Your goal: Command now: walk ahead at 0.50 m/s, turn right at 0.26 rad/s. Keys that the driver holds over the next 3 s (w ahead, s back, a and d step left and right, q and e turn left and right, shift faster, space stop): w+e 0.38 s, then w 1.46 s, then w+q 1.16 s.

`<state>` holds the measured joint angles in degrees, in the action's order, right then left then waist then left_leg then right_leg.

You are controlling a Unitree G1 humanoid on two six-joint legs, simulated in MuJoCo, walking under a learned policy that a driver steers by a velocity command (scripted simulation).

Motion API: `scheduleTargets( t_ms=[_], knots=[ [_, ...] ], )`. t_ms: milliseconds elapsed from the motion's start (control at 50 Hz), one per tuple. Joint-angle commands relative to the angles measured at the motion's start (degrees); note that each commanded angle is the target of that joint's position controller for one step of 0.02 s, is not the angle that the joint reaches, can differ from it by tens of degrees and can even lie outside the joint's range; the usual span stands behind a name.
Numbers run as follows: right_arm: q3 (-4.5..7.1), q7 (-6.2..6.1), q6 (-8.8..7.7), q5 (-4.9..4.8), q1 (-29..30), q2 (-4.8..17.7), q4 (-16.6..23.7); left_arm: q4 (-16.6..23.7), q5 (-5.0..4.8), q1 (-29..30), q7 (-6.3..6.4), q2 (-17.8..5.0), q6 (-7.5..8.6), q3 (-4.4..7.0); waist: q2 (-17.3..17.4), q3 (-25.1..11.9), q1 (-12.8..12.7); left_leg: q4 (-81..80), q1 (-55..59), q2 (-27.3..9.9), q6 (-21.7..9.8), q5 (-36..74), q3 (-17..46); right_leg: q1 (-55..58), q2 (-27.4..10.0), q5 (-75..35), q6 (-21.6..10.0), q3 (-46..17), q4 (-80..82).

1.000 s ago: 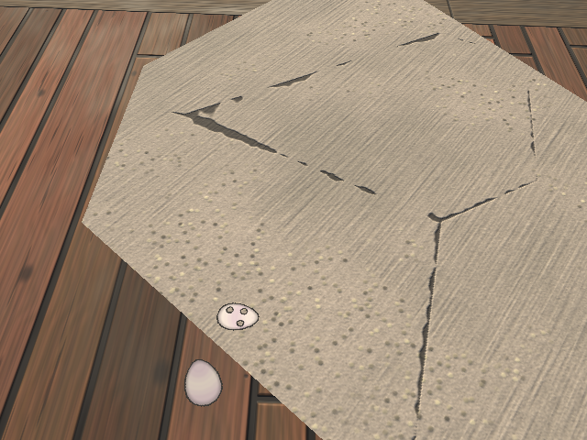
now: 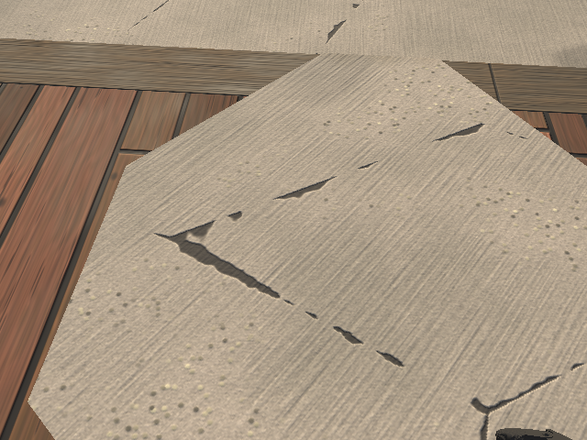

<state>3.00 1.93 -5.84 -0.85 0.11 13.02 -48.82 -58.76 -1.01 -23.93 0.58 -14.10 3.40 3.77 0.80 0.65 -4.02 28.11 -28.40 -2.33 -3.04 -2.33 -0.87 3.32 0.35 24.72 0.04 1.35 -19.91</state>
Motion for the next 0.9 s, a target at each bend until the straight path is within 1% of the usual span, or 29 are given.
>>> scheduleTargets(
  t_ms=[20, 40, 60, 80, 100, 120, 140, 160, 180, 220, 300, 380, 440, 460, 480, 500, 520, 540, 560, 580, 600, 620, 640, 660, 680, 720, 760, 820, 900],
  knots=[
    [5.78, -1.15, -0.53, 1.41, -25.9, 18.4, -3.5, 4.7, 0.55, -2.7, -0.15, -0.7, 1.13, -0.87, 9.5, -20.1, 11.0, -0.7, 51.9, -18.7, -11.9, -7.1, 26.3, -35.2, 0.0, -16.9, -1.7, 0.5, -42.1],
    [4.44, -1.08, -0.32, 1.13, -26.5, 14.5, -3.5, 4.0, -0.27, -2.8, -0.33, -1.7, 2.29, -0.81, 14.1, -24.7, 11.3, -8.9, 52.8, -22.6, -13.6, -12.5, 40.9, -42.1, 1.9, 8.7, -1.8, -7.8, -52.2],
    [3.29, -1.21, -0.4, 0.8, -22.1, 10.8, -3.1, 5.1, -1.88, 1.8, -0.33, -7.0, 2.69, 0.8, 10.2, -16.1, 10.7, -10.2, 45.7, -20.7, -10.5, -15.9, 33.1, -46.7, -1.4, 6.0, -2.7, -9.4, -56.5],
    [2.56, -1.3, -0.44, 0.69, -17.1, 8.7, -2.0, 6.3, -2.08, 5.4, -0.04, -7.4, 2.6, 0.94, 7.1, -10.0, 9.2, -11.7, 36.9, -19.0, -8.4, -14.8, 25.3, -47.0, -4.6, 0.8, -3.3, -7.5, -55.6],
    [1.96, -1.12, -0.57, 0.9, -13.0, 6.6, -1.8, 6.5, -1.45, 7.2, 0.33, -6.8, 2.18, 1.27, 4.5, -5.6, 7.5, -14.4, 28.6, -16.7, -7.2, -12.5, 19.4, -44.6, -6.6, -3.6, -3.3, -6.9, -52.5],
    [1.57, -1.05, -0.87, 1.37, -10.8, 5.3, -1.8, 6.2, -1.13, 6.1, 0.51, -5.7, 1.31, 1.7, 5.9, -3.4, 5.4, -16.6, 23.1, -14.8, -6.1, -10.1, 14.3, -41.0, -8.3, -6.7, -3.5, -7.3, -49.8],
    [1.51, -0.97, -0.95, 1.68, -9.8, 4.7, -2.2, 5.9, -1.14, 4.7, 0.41, -4.2, 0.39, 1.67, 6.6, -2.4, 4.1, -18.3, 19.6, -13.6, -5.8, -8.6, 10.9, -38.2, -8.9, -8.4, -3.5, -7.3, -48.7],
    [1.64, -1.07, -1.09, 1.7, -9.8, 4.8, -2.6, 5.8, -1.21, 4.1, 0.35, -2.8, -0.37, 1.63, 6.2, -1.6, 3.5, -19.4, 18.0, -13.1, -6.0, -6.3, 7.9, -37.5, -9.1, -9.4, -3.5, -7.0, -48.1],
    [1.9, -1.31, -1.25, 1.77, -10.1, 5.6, -3.1, 6.4, -1.16, 4.7, 0.4, -2.4, -0.92, 1.71, 5.4, -0.6, 3.1, -20.2, 17.2, -13.1, -6.3, -3.8, 5.5, -38.5, -9.2, -11.2, -3.3, -7.0, -47.4],
    [2.29, -1.97, -1.35, 2.0, -11.2, 6.8, -3.7, 7.7, -0.75, 7.3, 0.46, -2.8, -1.52, 2.07, 3.7, 0.8, 3.1, -21.0, 18.0, -13.2, -6.7, 0.1, 1.9, -42.0, -9.2, -15.8, -2.7, -7.8, -44.1],
    [2.55, -3.07, -0.87, 2.04, -12.9, 8.2, -4.3, 10.0, -0.24, 13.0, -0.67, -2.4, -1.16, 1.98, 2.5, 2.2, 4.1, -21.6, 21.0, -12.5, -5.9, 3.9, -4.4, -44.2, -8.3, -25.9, -1.9, -6.4, -32.1],
    [3.0, -3.73, 0.04, 1.22, -16.6, 9.7, -5.0, 13.4, 0.02, 21.5, -2.27, -1.3, -1.04, 1.01, 1.0, 5.0, 7.1, -21.3, 26.2, -13.8, -5.5, 5.1, -8.5, -45.1, -7.6, -27.8, -2.6, -1.8, -22.8],
    [3.32, -3.3, 1.09, 0.27, -20.2, 10.2, -6.7, 15.6, -0.07, 24.8, -3.11, -0.9, -1.04, 0.51, 0.9, 6.4, 7.9, -18.5, 31.8, -15.6, -5.7, 9.5, -9.4, -45.0, -6.3, -21.9, -4.1, 0.0, -18.3],
    [3.5, -3.15, 1.41, -0.03, -20.2, 10.8, -6.9, 16.1, -0.11, 25.0, -3.33, -1.3, -1.03, 0.58, 1.5, 6.2, 7.3, -16.7, 33.1, -16.0, -5.5, 13.9, -9.7, -43.6, -5.4, -19.0, -4.8, 1.0, -17.2],
    [3.71, -3.08, 1.63, -0.29, -19.6, 11.6, -6.9, 16.5, -0.06, 24.3, -3.49, -2.2, -0.99, 0.89, 2.6, 5.1, 6.2, -14.0, 33.9, -16.2, -5.2, 22.4, -10.2, -40.4, -3.9, -16.1, -5.8, 2.4, -16.4],
    [3.91, -3.07, 1.85, -0.52, -18.9, 12.5, -6.9, 16.3, 0.02, 22.1, -3.55, -3.6, -0.97, 1.5, 4.0, 2.9, 4.2, -9.7, 34.5, -16.2, -4.6, 32.3, -10.6, -35.5, -1.8, -13.7, -6.9, 3.9, -16.0],
    [3.87, -3.07, 2.23, -0.65, -17.5, 12.9, -6.9, 14.6, -0.03, 15.4, -3.55, -5.6, -0.91, 2.71, 4.4, -0.9, -0.2, -1.1, 33.7, -14.9, -3.5, 39.1, -11.9, -26.2, 0.7, -14.9, -8.3, 5.3, -13.3],
    [3.35, -3.09, 2.37, -0.53, -17.3, 11.9, -6.9, 11.5, -0.18, 5.7, -2.99, -9.1, -0.91, 4.62, 3.2, -6.2, -4.6, 10.9, 27.3, -12.2, -1.7, 37.3, -13.3, -10.9, 2.7, -19.2, -10.0, 5.1, -10.8],
    [2.29, -2.96, 1.96, 1.16, -18.0, 9.3, -5.4, 9.5, -0.14, -3.0, -1.68, -15.2, -1.21, 6.34, -6.6, -13.1, -6.2, 30.9, 11.1, -8.8, 0.9, 12.1, -13.8, 7.0, -9.0, -22.6, -13.7, -11.9, -12.0],
    [0.15, -1.95, 0.17, 0.43, -23.6, 2.5, -4.7, 9.8, -0.16, -1.3, -1.82, -17.5, -0.78, 5.9, -17.0, -20.6, -0.1, 49.7, -7.2, 3.0, 3.5, -30.2, -5.1, 19.4, -22.3, -13.3, -24.4, -43.1, -0.4],
    [1.52, -1.38, -1.65, -2.08, -17.1, 7.9, -4.2, 10.4, 0.29, -0.8, -2.13, -12.1, -0.27, 4.24, -8.2, -19.7, -3.0, 53.2, -12.1, 0.6, 2.3, -29.7, 4.5, 17.5, -21.9, -12.6, -21.5, -41.8, 3.4],
    [1.8, -1.3, -2.31, -3.34, -11.8, 8.7, -2.5, 10.7, 0.59, 2.8, -2.07, -9.7, 0.31, 3.57, -7.5, -12.4, -2.5, 52.5, -15.3, -1.9, 0.9, -25.9, 3.6, 11.1, -19.6, -16.5, -18.7, -31.7, 2.8],
    [1.74, -1.84, -2.32, -2.4, -10.8, 7.8, -2.8, 11.3, 0.49, 7.5, -2.22, -7.9, 0.82, 2.92, -2.6, -7.7, 0.0, 47.3, -13.3, -5.0, 0.5, -20.7, 3.6, 2.3, -17.2, -22.4, -16.5, -24.3, 3.3],
    [2.35, -2.29, -1.78, -1.1, -10.6, 8.3, -3.5, 11.7, 0.83, 10.7, -2.21, -5.4, 1.21, 2.22, -2.5, -5.3, 1.8, 43.3, -10.1, -6.6, 0.5, -18.1, 3.8, -4.1, -15.0, -25.8, -15.2, -19.1, 4.5],
    [2.49, -2.25, -0.87, -0.85, -12.6, 7.8, -4.2, 11.8, 1.33, 11.9, -2.15, -4.3, 1.49, 1.84, -3.6, -4.6, 3.6, 41.5, -6.5, -7.6, 0.5, -15.9, 4.3, -8.2, -13.9, -26.5, -14.7, -16.5, 6.2],
    [2.45, -2.33, 0.64, -0.56, -14.0, 6.2, -4.7, 11.1, 1.16, 11.2, -1.88, -5.1, 2.1, 1.93, -3.1, -3.4, 5.0, 37.5, -5.1, -8.0, 1.2, -13.9, 3.9, -11.3, -13.3, -27.5, -15.0, -14.2, 9.3],
    [2.36, -2.62, 1.43, 0.09, -11.0, 5.8, -3.8, 10.2, 1.09, 9.4, -1.25, -6.9, 2.51, 2.25, -2.4, -1.0, 4.9, 32.3, -8.5, -8.0, 2.5, -9.6, 3.6, -12.0, -13.3, -29.6, -15.2, -12.0, 11.3],
    [2.24, -2.43, 1.41, 0.57, -5.9, 5.5, -2.3, 8.9, 0.95, 6.9, -0.34, -7.2, 2.17, 2.16, -3.2, 0.8, 3.5, 22.0, -12.1, -7.2, 3.7, 0.0, 3.1, -10.4, -11.9, -29.9, -13.8, -8.5, 12.3],
    [1.37, -1.46, 0.9, 0.07, 1.3, 4.2, -0.7, 7.3, 0.64, 4.1, -0.02, -7.6, 1.98, 2.11, -4.1, 3.1, 1.1, 9.2, -9.6, -4.4, 3.3, 9.2, 0.7, -9.8, -10.4, -25.5, -11.9, -4.9, 13.2]
  ],
)
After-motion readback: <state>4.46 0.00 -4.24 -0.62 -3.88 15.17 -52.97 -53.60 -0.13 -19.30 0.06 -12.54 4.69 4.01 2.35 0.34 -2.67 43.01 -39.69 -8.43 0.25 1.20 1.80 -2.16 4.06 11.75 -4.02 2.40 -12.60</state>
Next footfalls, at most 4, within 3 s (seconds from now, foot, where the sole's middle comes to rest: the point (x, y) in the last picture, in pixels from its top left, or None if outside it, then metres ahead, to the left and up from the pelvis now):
0.54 right None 0.42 -0.18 -0.76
1.10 left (344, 307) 0.80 -0.05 -0.76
1.66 right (460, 243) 1.03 -0.37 -0.76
2.22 left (392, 147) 1.41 -0.19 -0.76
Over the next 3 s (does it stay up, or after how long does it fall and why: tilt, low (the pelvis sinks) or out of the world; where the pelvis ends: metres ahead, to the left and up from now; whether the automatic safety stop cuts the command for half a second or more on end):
stays up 1.69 -0.28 0.02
